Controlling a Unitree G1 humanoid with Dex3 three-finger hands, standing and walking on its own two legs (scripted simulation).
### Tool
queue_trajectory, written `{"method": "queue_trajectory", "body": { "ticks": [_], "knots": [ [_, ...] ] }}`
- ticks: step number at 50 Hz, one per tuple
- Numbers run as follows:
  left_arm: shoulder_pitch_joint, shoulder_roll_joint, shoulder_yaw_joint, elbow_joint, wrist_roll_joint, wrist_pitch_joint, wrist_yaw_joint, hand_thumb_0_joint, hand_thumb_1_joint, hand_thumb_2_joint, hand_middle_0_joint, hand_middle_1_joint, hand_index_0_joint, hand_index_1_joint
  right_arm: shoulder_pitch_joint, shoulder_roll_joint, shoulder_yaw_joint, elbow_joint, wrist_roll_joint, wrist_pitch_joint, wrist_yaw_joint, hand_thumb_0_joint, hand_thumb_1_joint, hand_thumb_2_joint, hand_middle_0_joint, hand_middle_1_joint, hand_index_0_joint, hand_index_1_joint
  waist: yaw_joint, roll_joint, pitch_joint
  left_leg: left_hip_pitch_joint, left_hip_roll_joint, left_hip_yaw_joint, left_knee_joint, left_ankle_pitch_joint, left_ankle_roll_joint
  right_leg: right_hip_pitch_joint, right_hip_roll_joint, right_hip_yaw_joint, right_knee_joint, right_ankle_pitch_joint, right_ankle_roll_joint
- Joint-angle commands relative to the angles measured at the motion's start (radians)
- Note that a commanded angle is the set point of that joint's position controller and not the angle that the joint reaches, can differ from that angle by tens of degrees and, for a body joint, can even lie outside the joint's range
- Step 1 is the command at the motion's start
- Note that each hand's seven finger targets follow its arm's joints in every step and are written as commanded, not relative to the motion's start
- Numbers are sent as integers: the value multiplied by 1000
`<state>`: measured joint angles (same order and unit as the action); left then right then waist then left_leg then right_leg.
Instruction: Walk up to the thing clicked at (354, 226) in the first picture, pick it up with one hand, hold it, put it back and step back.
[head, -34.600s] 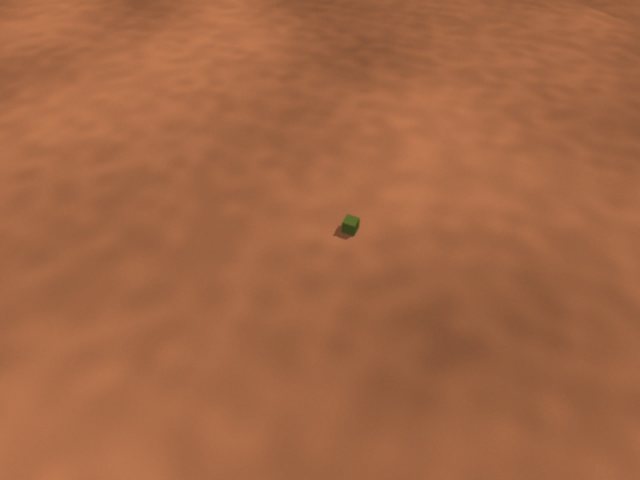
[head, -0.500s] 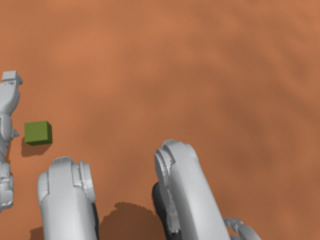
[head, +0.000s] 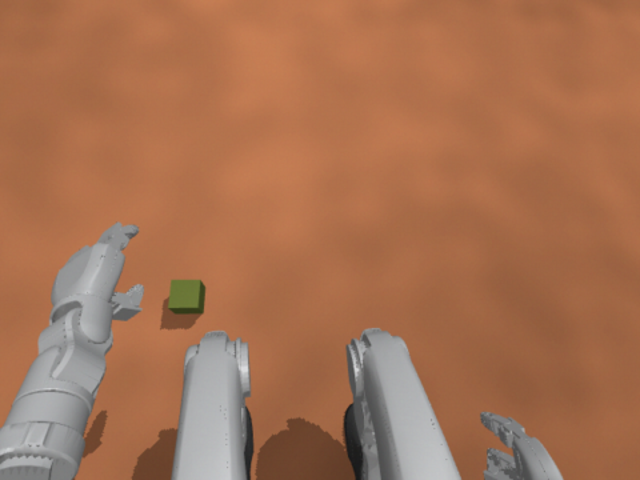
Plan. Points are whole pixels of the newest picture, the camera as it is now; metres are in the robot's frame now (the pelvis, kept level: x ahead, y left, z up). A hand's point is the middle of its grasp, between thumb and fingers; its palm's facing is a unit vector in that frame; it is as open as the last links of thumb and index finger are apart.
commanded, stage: home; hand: left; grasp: from above
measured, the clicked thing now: (187, 297) +0.44 +0.25 -0.42
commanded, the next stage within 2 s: none
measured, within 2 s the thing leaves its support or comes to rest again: neither
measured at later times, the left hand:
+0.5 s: hand (50, 376) +0.25 +0.21 +0.10, palm faces +0.09 -0.95 -0.29, open 7.4 cm
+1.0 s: hand out of the picture +0.22 +0.21 +0.22, palm faces +0.17 -0.97 -0.18, open 7.4 cm
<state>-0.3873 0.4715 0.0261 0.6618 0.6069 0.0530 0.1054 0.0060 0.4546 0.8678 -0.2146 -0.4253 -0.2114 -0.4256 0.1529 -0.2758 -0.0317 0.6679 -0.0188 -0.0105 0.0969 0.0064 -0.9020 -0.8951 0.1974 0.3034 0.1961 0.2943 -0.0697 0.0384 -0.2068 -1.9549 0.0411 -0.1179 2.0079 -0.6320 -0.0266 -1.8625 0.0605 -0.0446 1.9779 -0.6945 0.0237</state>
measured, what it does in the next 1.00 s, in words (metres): rises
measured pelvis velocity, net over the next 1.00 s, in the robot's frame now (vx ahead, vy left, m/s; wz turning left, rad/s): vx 0.08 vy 0.01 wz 0.12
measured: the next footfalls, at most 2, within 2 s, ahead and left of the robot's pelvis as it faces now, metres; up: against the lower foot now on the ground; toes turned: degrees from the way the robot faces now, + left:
none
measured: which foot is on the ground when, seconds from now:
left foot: down 0.00-1.00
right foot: down 0.00-1.00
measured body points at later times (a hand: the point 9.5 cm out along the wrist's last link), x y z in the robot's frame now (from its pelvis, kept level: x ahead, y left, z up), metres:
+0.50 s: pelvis +0.04 +0.00 +0.18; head +0.11 +0.03 +0.62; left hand +0.24 +0.26 +0.12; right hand +0.23 -0.21 +0.10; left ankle +0.09 +0.14 -0.42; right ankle +0.08 -0.13 -0.42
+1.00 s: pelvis +0.08 +0.01 +0.26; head +0.09 +0.02 +0.71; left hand +0.21 +0.26 +0.23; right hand +0.27 -0.21 +0.21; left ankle +0.09 +0.13 -0.42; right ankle +0.08 -0.13 -0.42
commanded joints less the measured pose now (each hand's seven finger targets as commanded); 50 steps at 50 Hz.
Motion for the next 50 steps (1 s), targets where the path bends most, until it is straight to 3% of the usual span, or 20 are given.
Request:
{"method": "queue_trajectory", "body": {
  "ticks": [1,5,6,8,9,11,15,25,32,36,38,45,49,50],
  "knots": [
    [-95,152,58,-355,-137,2,-11,0,898,899,-200,-299,-200,-299,56,-162,-56,-123,28,-43,-47,0,-900,-900,200,300,200,300,3,64,-480,506,-18,55,-348,5,58,382,6,-22,-388,115,-55],
    [47,88,48,-421,-204,33,-10,0,898,899,-200,-299,-200,-299,-3,-141,-42,-148,42,-69,-84,0,-899,-900,200,300,200,300,8,86,-400,597,-17,55,-455,-35,52,417,3,-8,-464,79,-56],
    [57,85,57,-475,-226,41,-8,0,898,899,-200,-299,-200,-299,-3,-139,-42,-160,44,-74,-91,0,-899,-900,200,300,200,300,10,106,-416,639,-18,60,-479,-23,50,450,-1,0,-490,88,-56],
    [138,74,71,-511,-277,77,-7,0,900,900,-200,-299,-200,-299,-20,-139,-38,-171,48,-83,-107,0,-899,-900,200,300,200,300,23,118,-423,724,-17,48,-544,-21,45,496,-4,2,-528,89,-54],
    [169,35,44,-526,-304,94,-10,0,900,900,-200,-299,-200,-299,-26,-134,-35,-176,50,-88,-114,0,-899,-900,200,300,200,300,9,115,-397,742,-17,48,-566,-15,44,504,-5,2,-546,96,-54],
    [182,39,63,-589,-359,123,-8,0,900,899,-200,-298,-200,-299,-37,-134,-30,-192,52,-99,-129,0,-899,-900,200,300,200,300,3,107,-400,796,-19,40,-607,-28,45,546,-8,6,-593,86,-51],
    [322,-4,56,-657,-481,182,-13,0,900,900,-200,-298,-200,-299,-39,-114,-17,-215,57,-122,-156,0,-899,-900,200,300,200,300,-1,93,-329,884,-23,36,-714,-47,44,648,-13,16,-710,66,-47],
    [616,-107,83,-789,-643,311,-11,0,900,900,-200,-299,-200,-299,39,-69,27,-248,67,-163,-240,0,-900,-900,200,300,200,300,-3,47,-225,1134,-29,40,-933,203,38,970,-20,5,-945,271,-43],
    [800,-143,94,-927,-687,353,-28,0,900,900,-200,-300,-200,-300,94,-43,32,-284,57,-199,-283,0,-900,-900,200,300,200,300,12,37,-140,1283,-41,70,-1059,353,39,1160,-22,-6,-1110,409,-32],
    [862,-162,68,-982,-679,365,-41,0,900,900,-200,-301,-200,-300,104,-40,29,-293,47,-220,-293,0,-901,-900,200,300,200,300,9,24,-107,1340,-40,69,-1102,410,38,1208,-20,-13,-1147,456,-31],
    [893,-160,70,-991,-671,367,-48,0,899,900,-200,-300,-200,-300,102,-41,26,-300,41,-227,-295,0,-901,-900,200,300,200,300,21,41,-67,1348,-39,66,-1127,401,37,1210,-19,-19,-1160,440,-31],
    [878,-162,58,-982,-664,368,-76,0,892,896,-199,-300,-199,-299,88,-60,17,-307,31,-258,-295,0,-901,-899,200,299,200,299,18,2,10,1358,-36,64,-1170,337,38,1205,-21,-32,-1192,368,-25],
    [849,-152,70,-988,-661,358,-85,0,869,882,-197,-296,-197,-296,87,-64,14,-304,26,-273,-292,0,-901,-899,200,299,200,299,13,15,-9,1374,-41,70,-1160,344,37,1213,-27,-22,-1194,377,-22],
    [862,-151,71,-986,-659,359,-86,0,825,856,-192,-288,-192,-288,84,-65,14,-303,26,-276,-292,0,-901,-899,200,300,200,300,23,23,-5,1378,-39,71,-1164,345,35,1213,-28,-25,-1189,376,-23]
  ]
}}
